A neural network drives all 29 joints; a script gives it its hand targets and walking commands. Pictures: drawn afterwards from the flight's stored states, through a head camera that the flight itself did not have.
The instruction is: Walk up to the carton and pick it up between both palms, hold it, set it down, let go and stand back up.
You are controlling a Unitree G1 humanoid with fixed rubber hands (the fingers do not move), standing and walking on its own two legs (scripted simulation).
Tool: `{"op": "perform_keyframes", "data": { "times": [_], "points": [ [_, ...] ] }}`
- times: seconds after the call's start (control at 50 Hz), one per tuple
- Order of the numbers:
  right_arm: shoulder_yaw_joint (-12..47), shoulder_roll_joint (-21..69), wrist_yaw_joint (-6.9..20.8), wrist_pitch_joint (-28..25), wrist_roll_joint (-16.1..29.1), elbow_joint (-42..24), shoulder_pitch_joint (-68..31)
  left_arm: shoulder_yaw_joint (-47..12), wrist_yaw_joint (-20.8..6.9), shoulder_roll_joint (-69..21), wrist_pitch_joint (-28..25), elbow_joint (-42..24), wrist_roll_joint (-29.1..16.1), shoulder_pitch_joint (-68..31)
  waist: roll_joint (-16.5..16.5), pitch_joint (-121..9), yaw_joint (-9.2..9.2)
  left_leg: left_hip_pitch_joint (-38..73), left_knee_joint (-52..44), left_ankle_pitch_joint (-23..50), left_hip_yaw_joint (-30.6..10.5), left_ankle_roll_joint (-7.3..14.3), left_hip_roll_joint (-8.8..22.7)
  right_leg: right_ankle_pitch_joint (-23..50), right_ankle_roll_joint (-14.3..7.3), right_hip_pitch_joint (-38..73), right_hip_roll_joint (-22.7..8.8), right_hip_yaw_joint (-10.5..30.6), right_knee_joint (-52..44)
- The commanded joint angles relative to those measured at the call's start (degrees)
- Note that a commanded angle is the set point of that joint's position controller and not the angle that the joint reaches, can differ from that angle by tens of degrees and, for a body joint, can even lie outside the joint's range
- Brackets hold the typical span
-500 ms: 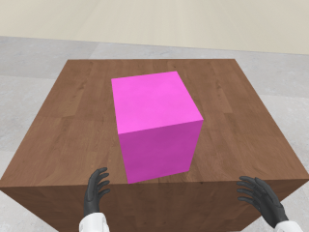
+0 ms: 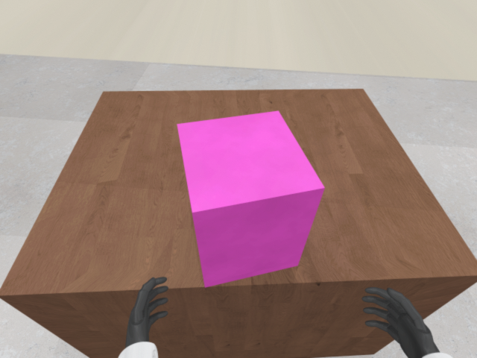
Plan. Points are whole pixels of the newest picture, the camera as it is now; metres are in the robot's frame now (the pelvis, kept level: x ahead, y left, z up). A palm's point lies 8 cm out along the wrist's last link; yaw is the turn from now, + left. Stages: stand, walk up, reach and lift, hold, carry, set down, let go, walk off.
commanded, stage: set down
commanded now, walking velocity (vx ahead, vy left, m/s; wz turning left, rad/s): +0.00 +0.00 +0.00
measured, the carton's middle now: (241, 199) +0.42 +0.04 +0.02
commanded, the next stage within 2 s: let go in 1.38 s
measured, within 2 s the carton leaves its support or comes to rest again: neither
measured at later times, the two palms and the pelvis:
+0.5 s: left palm (128, 342) +0.16 +0.21 -0.04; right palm (399, 350) +0.18 -0.22 -0.05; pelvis +0.01 +0.01 +0.00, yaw +0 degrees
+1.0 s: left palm (114, 346) +0.16 +0.23 -0.06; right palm (384, 357) +0.18 -0.21 -0.06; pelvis +0.02 +0.02 +0.00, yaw +0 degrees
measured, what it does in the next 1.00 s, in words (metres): stands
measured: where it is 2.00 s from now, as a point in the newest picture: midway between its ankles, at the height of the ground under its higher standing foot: outside the picture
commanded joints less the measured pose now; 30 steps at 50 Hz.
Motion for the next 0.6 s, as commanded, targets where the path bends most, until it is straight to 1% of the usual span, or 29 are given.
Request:
{"op": "perform_keyframes", "data": {
  "times": [0.0, 0.02, 0.04, 0.06, 0.08, 0.1, 0.12, 0.14, 0.16, 0.18, 0.2, 0.24, 0.26, 0.28, 0.3, 0.32, 0.34, 0.36, 0.38, 0.4, 0.42, 0.44, 0.46, 0.48, 0.52, 0.56, 0.58],
  "points": [
    [-5.8, -11.6, 0.0, -3.1, -0.2, -6.8, -5.2, -0.8, -0.4, 0.5, -3.3, -10.3, 0.4, -3.6, -2.7, -6.5, -0.16, 6.7, -0.8, 10.9, 0.1, 1.7, -3.1, 6.3, -2.2, -2.9, 0.0, 1.4, -6.6],
    [-5.5, -11.3, -0.1, -3.2, -0.1, -6.4, -4.6, -0.1, -0.4, 0.8, -3.6, -10.7, 0.5, -3.4, -2.8, -6.3, 0.22, 6.5, -0.6, 12.3, 0.2, 1.4, -3.2, 8.0, -2.1, -2.5, -0.1, 1.6, -6.5],
    [-5.7, -10.3, -0.3, -3.3, -0.9, -6.7, -4.8, -0.5, -1.0, 1.4, -3.5, -8.9, 0.1, -3.5, -3.5, -6.5, -0.13, 6.5, -0.6, 11.9, 0.3, 1.8, -3.2, 8.3, -1.8, -2.8, -0.3, 1.7, -6.7],
    [-5.9, -10.4, 0.0, -3.4, -0.8, -6.0, -5.3, -0.6, -0.9, 1.1, -3.7, -8.9, 0.3, -4.0, -2.4, -7.0, -0.05, 7.2, -0.8, 10.9, 0.1, 1.6, -3.1, 6.0, -1.9, -3.7, 0.0, 1.4, -6.9],
    [-5.6, -9.9, -0.4, -3.3, -1.4, -6.3, -6.1, -0.3, -1.1, 2.1, -3.8, -7.6, -0.4, -5.1, -3.5, -6.0, -0.02, 6.1, -0.9, 9.5, 0.3, 1.9, -3.3, 4.7, -1.6, -3.9, -0.3, 1.7, -7.3],
    [-5.4, -9.1, -0.2, -3.4, -1.3, -6.9, -5.6, -0.2, -1.1, 2.6, -4.0, -8.6, -0.3, -4.7, -2.4, -7.1, 0.17, 6.3, -1.0, 10.4, 0.2, 1.8, -3.3, 5.4, -1.7, -3.9, -0.2, 1.5, -7.1],
    [-5.6, -9.8, -0.3, -3.5, -1.7, -6.5, -5.7, -0.1, -1.1, 2.4, -4.3, -7.9, -0.6, -4.4, -3.3, -6.5, 0.52, 6.3, -1.1, 11.0, 0.3, 1.7, -3.1, 6.2, -1.7, -3.7, 0.0, 1.4, -7.0],
    [-5.5, -9.2, -0.6, -3.4, -2.0, -6.4, -4.6, 0.3, -1.4, 3.0, -4.5, -7.1, -0.7, -4.0, -3.3, -6.8, 0.46, 5.7, -0.8, 11.0, 0.6, 1.8, -3.2, 6.4, -1.6, -2.9, -0.2, 1.6, -6.9],
    [-5.6, -9.4, -0.4, -3.4, -1.7, -6.2, -5.1, 0.4, -1.1, 3.1, -4.6, -8.6, -0.4, -4.8, -2.2, -7.2, 0.55, 6.3, -1.2, 11.9, 0.0, 1.4, -3.1, 6.5, -1.9, -3.1, 0.0, 1.4, -6.8],
    [-5.3, -8.9, -0.3, -3.3, -1.8, -5.6, -4.1, 0.6, -1.2, 2.8, -4.5, -7.9, 0.0, -4.1, -1.2, -6.7, 0.56, 6.5, -1.2, 12.7, 0.1, 1.2, -3.1, 6.9, -2.0, -3.1, 0.2, 1.3, -6.9],
    [-5.7, -8.2, -0.6, -3.1, -2.6, -4.4, -5.1, 0.1, -1.7, 3.1, -4.2, -5.5, -0.4, -5.5, -2.0, -6.4, -0.28, 6.2, -1.1, 10.9, 0.2, 1.7, -3.2, 5.9, -1.7, -3.2, -0.2, 1.5, -7.2],
    [-5.6, -8.1, -0.7, -3.0, -2.9, -4.7, -5.2, 0.6, -2.1, 3.5, -3.9, -5.0, -0.8, -5.3, -2.1, -5.6, 0.0, 5.8, -1.4, 9.7, 0.2, 1.8, -3.2, 4.5, -1.6, -3.5, -0.2, 1.5, -7.7],
    [-5.6, -7.9, -0.9, -3.2, -3.0, -6.0, -4.9, 1.4, -2.0, 4.5, -4.0, -6.2, -0.5, -5.1, -0.9, -6.4, 0.4, 5.6, -1.5, 10.7, 0.4, 1.4, -3.2, 5.5, -1.6, -2.9, -0.2, 1.3, -7.3],
    [-5.8, -7.7, -0.9, -2.9, -3.1, -5.6, -4.5, 0.6, -2.1, 4.0, -4.0, -5.8, -0.8, -5.0, -0.9, -6.3, 0.19, 5.9, -1.5, 10.7, 0.3, 1.3, -3.1, 5.2, -1.6, -2.7, 0.0, 1.1, -7.4],
    [-6.0, -6.9, -1.1, -2.5, -4.1, -4.4, -4.9, 0.2, -2.5, 4.2, -3.8, -4.0, -1.2, -5.5, -1.6, -5.9, -0.03, 5.6, -1.7, 9.4, 0.4, 1.6, -3.2, 3.9, -1.5, -3.2, -0.2, 1.4, -7.9],
    [-6.9, -8.0, -1.0, -2.4, -4.3, -5.1, -5.4, 0.4, -2.5, 4.7, -3.5, -4.6, -0.9, -5.6, -1.8, -6.2, -0.05, 6.1, -2.0, 9.7, 0.1, 1.5, -2.9, 4.5, -1.6, -3.3, 0.3, 0.7, -7.6],
    [-6.7, -7.5, -1.4, -2.2, -4.7, -5.5, -4.2, 1.0, -2.9, 5.5, -3.5, -3.9, -0.8, -5.0, -2.0, -6.2, -0.06, 5.9, -1.9, 10.0, 0.4, 1.7, -3.2, 5.7, -1.3, -2.4, -0.2, 1.0, -7.7],
    [-5.7, -6.2, -1.8, -2.0, -5.2, -4.6, -3.9, 1.5, -3.4, 6.1, -3.2, -2.1, -1.1, -5.3, -3.0, -5.5, -0.07, 5.0, -1.8, 9.7, 0.6, 1.9, -3.4, 5.9, -1.0, -2.0, -0.3, 1.3, -7.8],
    [-6.5, -6.9, -1.8, -1.9, -5.6, -5.1, -4.4, 1.5, -3.5, 5.9, -3.0, -1.9, -1.0, -5.0, -2.9, -5.6, 0.14, 5.6, -2.0, 10.0, 0.5, 1.8, -3.3, 6.1, -1.1, -2.4, -0.3, 1.2, -7.9],
    [-6.4, -7.0, -1.6, -2.2, -5.3, -5.3, -4.0, 1.6, -3.3, 6.2, -3.6, -4.1, -1.1, -4.9, -1.7, -6.3, 0.22, 6.1, -2.1, 11.4, 0.4, 1.6, -3.2, 7.1, -1.2, -1.8, 0.0, 0.8, -7.4],
    [-5.9, -5.6, -2.2, -1.9, -6.0, -4.5, -2.9, 1.5, -3.8, 6.3, -3.3, -2.2, -1.3, -4.5, -2.7, -5.9, -0.17, 5.2, -1.8, 10.8, 0.6, 1.7, -3.4, 7.5, -0.9, -0.5, -0.4, 1.2, -7.8],
    [-5.9, -5.6, -2.4, -1.8, -6.1, -4.1, -3.2, 2.0, -4.0, 6.8, -3.2, -2.2, -1.6, -4.7, -2.6, -5.6, 0.12, 5.3, -1.9, 11.0, 0.9, 1.7, -3.6, 7.9, -0.7, -0.6, -0.4, 1.3, -7.7],
    [-5.2, -4.6, -2.7, -1.6, -6.5, -3.8, -3.4, 2.2, -4.4, 7.4, -3.1, -1.1, -1.6, -5.5, -3.2, -5.2, -0.24, 4.6, -2.0, 10.0, 0.9, 2.1, -3.8, 8.4, -0.5, -0.1, -0.9, 1.8, -7.9],
    [-5.6, -4.5, -3.0, -1.8, -6.7, -4.7, -3.8, 2.6, -4.6, 8.0, -3.2, -0.6, -1.8, -5.7, -3.6, -5.6, 0.26, 4.5, -2.2, 10.3, 1.1, 2.4, -3.7, 9.2, -0.4, 0.5, -0.8, 1.8, -7.7],
    [-5.5, -4.1, -3.4, -1.8, -6.7, -2.9, -2.4, 2.4, -4.9, 8.3, -3.3, -0.7, -1.6, -4.7, -2.5, -5.9, 0.25, 5.3, -2.3, 11.8, 1.0, 1.8, -3.7, 10.5, -0.4, 0.6, -0.6, 1.6, -7.6],
    [-5.6, -3.5, -3.3, -2.1, -6.7, -3.6, -3.0, 2.1, -5.1, 8.7, -3.4, -1.0, -1.8, -5.4, -1.1, -5.8, 0.09, 5.3, -2.2, 12.0, 1.0, 1.6, -3.6, 10.0, -0.6, 0.4, -0.5, 1.2, -7.6],
    [-5.2, -3.6, -3.5, -2.2, -6.8, -3.8, -2.9, 2.6, -5.0, 8.7, -3.5, -0.9, -1.8, -5.3, -1.4, -6.0, 0.62, 5.3, -2.3, 11.6, 1.0, 1.9, -3.6, 9.8, -0.5, 0.6, -0.7, 1.5, -7.5]
  ]
}}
